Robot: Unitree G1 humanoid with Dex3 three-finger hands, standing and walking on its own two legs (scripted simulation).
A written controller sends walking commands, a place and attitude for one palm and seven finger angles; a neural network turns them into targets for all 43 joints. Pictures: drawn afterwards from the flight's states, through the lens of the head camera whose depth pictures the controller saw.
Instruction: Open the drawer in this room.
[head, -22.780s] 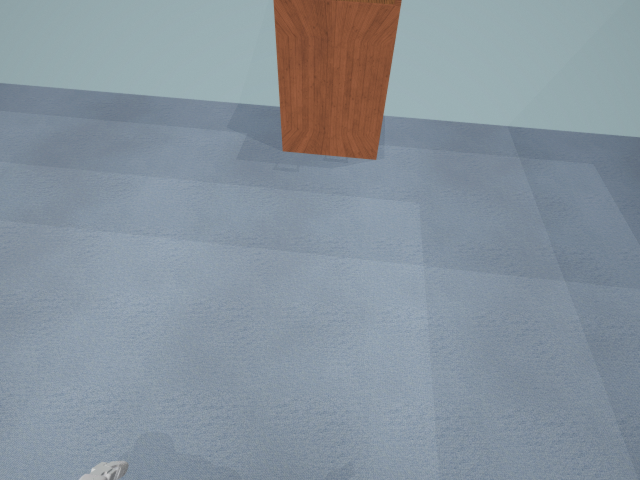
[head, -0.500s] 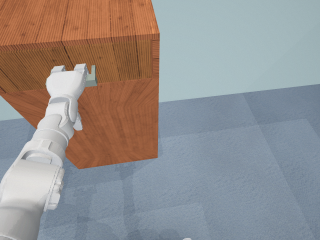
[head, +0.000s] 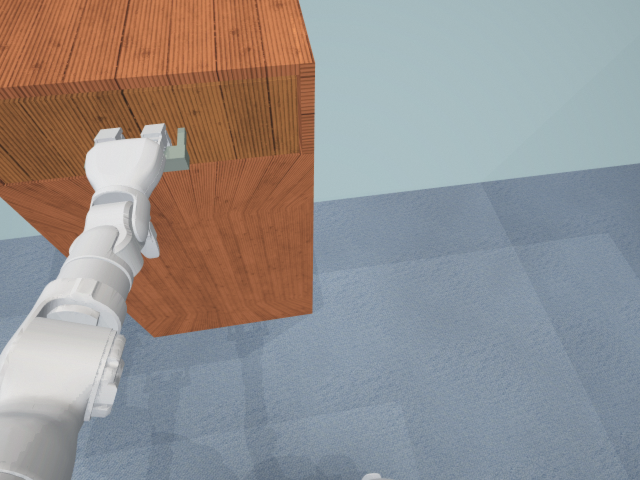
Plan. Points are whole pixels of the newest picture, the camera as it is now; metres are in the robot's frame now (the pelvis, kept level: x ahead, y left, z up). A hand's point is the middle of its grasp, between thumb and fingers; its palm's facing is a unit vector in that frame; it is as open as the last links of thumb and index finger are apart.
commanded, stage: close the thumb around the handle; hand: left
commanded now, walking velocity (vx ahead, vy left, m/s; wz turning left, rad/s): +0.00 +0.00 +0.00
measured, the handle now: (140, 150) +0.55 +0.22 +0.06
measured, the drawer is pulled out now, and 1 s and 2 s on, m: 0.00 0.00 0.07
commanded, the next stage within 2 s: pull the drawer open in 0.76 s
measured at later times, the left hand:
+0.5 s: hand (143, 190) +0.49 +0.22 +0.04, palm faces -0.05 -0.02 -1.00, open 8.7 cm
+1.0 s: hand (143, 194) +0.49 +0.21 +0.04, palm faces -0.03 -0.04 -1.00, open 6.0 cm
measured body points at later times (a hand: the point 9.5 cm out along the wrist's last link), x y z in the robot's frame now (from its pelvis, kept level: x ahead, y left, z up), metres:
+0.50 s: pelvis +0.00 +0.00 +0.00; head +0.09 +0.00 +0.44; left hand +0.49 +0.21 +0.10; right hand +0.01 -0.27 -0.13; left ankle -0.02 +0.10 -0.71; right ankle -0.02 -0.11 -0.71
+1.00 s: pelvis +0.01 +0.01 +0.00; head +0.09 +0.00 +0.45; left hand +0.49 +0.21 +0.10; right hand +0.02 -0.27 -0.12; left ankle -0.02 +0.10 -0.71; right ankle -0.02 -0.11 -0.71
